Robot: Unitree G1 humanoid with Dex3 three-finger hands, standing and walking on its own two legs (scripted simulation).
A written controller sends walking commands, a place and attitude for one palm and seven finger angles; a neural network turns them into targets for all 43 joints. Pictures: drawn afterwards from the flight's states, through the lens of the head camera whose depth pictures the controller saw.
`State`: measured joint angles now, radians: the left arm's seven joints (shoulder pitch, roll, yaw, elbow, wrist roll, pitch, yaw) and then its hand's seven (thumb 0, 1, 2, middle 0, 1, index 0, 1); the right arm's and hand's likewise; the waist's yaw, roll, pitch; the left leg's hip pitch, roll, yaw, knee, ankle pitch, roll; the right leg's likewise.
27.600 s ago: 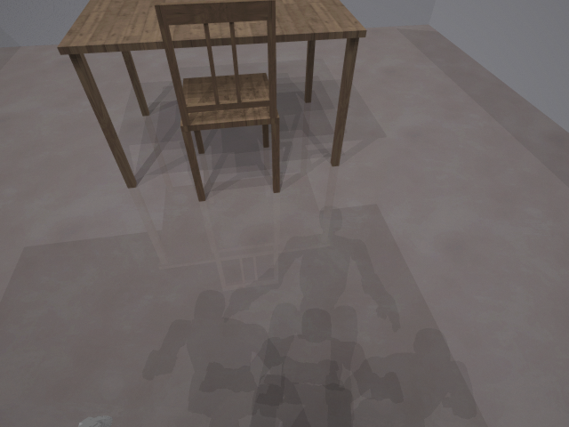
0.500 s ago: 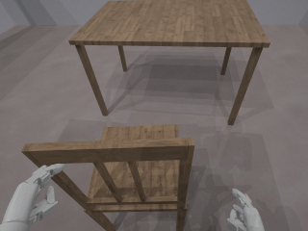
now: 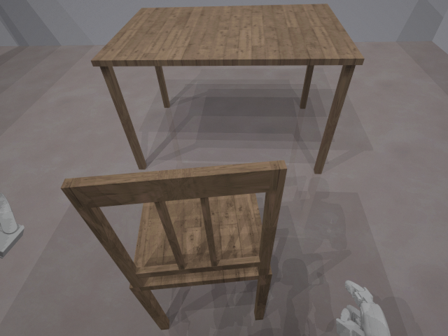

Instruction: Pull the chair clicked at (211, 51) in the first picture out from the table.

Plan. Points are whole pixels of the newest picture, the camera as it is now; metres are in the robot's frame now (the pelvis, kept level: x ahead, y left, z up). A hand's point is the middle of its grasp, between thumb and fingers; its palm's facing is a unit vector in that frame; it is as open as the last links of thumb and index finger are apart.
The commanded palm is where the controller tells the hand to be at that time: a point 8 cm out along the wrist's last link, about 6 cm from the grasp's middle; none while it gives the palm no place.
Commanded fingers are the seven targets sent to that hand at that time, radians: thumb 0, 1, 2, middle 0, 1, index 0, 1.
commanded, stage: step back with the hand held close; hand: left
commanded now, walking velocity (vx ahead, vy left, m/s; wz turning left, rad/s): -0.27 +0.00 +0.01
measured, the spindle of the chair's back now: (172, 237) +0.35 +0.16 -0.08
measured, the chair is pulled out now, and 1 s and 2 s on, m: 0.71 0.71 0.71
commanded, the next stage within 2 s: stop stepping back and stand still in 0.34 s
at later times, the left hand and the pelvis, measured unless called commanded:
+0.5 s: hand out of the picture +0.09 +0.29 +0.18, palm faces +0.48 -0.73 -0.49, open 7.4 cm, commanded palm +0.02 +0.32 +0.19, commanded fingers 0.00 0.90 0.90 -0.20 -0.30 -0.20 -0.30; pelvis -0.11 +0.02 -0.01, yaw +2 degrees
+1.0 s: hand out of the picture +0.02 +0.28 +0.17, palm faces +0.43 -0.75 -0.50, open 7.4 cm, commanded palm -0.04 +0.32 +0.19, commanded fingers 0.00 0.90 0.90 -0.20 -0.30 -0.20 -0.30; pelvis -0.17 +0.01 +0.01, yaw +2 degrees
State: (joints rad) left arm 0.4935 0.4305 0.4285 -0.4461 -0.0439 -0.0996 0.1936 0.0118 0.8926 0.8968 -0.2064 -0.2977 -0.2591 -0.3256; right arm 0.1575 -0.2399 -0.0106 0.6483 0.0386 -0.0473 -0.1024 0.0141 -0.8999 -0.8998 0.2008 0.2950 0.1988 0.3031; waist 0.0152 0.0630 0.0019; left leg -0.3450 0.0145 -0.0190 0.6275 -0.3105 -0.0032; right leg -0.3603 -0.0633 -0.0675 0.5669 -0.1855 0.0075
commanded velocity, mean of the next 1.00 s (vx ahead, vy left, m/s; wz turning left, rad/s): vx -0.04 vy -0.01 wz -0.02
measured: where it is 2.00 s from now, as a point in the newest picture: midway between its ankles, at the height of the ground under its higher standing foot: outside the picture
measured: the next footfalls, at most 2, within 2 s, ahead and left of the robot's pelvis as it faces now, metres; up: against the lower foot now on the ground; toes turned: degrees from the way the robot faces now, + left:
right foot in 0.20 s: +0.01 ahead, -0.13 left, +0.00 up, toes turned +2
right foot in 0.58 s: -0.08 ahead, -0.12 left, +0.00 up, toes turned +1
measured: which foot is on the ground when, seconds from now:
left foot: down 0.00-0.62, up 0.64-0.76, down 0.78-1.00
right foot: down 0.00-0.06, up 0.08-0.18, down 0.20-0.44, up 0.46-0.56, down 0.58-1.00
